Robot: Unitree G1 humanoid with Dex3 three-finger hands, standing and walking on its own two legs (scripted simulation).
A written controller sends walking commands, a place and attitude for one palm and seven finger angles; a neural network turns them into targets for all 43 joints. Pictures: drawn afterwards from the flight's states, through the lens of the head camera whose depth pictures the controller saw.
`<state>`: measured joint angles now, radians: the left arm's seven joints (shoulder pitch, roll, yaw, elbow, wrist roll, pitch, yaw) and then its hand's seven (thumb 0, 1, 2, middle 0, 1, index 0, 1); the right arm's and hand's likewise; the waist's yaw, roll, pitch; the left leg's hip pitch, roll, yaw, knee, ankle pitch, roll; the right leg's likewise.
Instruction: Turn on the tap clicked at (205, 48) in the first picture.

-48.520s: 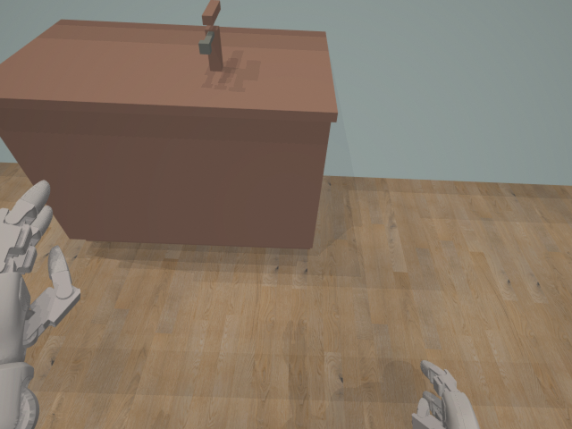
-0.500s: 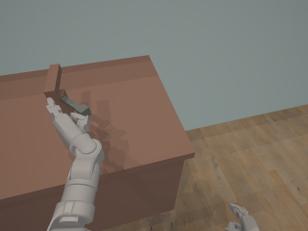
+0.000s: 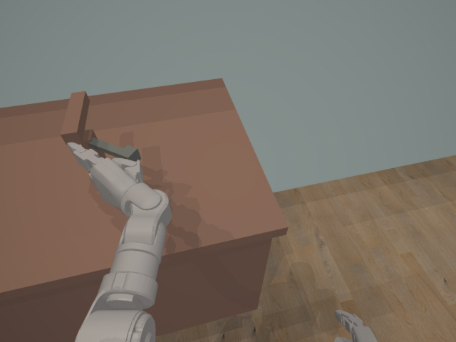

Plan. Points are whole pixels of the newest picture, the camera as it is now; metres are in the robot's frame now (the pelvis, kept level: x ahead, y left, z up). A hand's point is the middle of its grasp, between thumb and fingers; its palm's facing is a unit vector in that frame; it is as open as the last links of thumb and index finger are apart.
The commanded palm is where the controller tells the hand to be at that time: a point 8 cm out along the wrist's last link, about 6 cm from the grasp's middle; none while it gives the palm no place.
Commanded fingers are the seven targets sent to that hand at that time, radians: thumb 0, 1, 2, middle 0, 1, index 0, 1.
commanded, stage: push the lever round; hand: left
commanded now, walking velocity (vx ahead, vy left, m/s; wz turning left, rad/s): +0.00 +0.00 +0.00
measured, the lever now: (129, 156) +0.42 +0.23 +0.11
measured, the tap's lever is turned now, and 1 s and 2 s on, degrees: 51 54 55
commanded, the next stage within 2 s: none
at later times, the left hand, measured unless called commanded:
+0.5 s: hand (140, 164) +0.39 +0.20 +0.11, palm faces +0.84 -0.54 -0.08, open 8.5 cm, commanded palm +0.37 +0.21 +0.10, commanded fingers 0.00 0.90 0.90 -0.15 -0.15 -0.15 -0.15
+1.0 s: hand (140, 163) +0.40 +0.20 +0.11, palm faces +0.85 -0.53 -0.06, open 8.5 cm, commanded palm +0.39 +0.21 +0.10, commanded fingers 0.00 0.90 0.90 -0.15 -0.15 -0.15 -0.15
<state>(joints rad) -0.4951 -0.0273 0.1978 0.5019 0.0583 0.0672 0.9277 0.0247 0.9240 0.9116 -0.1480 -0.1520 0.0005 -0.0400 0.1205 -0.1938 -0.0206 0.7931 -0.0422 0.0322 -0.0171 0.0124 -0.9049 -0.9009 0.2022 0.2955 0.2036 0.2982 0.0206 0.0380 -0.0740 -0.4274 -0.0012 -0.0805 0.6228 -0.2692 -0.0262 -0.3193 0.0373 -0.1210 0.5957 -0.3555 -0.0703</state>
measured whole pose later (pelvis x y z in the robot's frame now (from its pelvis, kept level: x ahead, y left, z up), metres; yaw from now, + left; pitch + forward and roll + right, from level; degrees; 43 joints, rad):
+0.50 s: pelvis -0.01 -0.01 +0.00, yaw +0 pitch +5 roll +0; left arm -0.56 0.01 0.24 0.59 0.05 0.02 0.94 0.02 0.91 0.91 -0.15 -0.15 0.00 -0.01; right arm 0.14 -0.21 -0.03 0.80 -0.04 0.03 -0.02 0.01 -0.91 -0.90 0.20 0.30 0.20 0.30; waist 0.01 0.03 -0.08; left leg -0.46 0.01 -0.09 0.63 -0.26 -0.04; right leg -0.36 0.05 -0.13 0.62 -0.36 -0.09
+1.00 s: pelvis -0.01 -0.01 +0.00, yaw -1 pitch +5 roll +0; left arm -0.60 0.03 0.26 0.67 0.05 -0.04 0.96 0.02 0.92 0.91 -0.15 -0.15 0.00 0.00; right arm 0.15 -0.21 -0.02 0.81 -0.03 0.02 -0.04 0.01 -0.91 -0.90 0.20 0.30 0.20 0.30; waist -0.01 0.03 -0.08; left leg -0.47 0.02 -0.08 0.64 -0.26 -0.03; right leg -0.37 0.05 -0.12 0.62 -0.35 -0.09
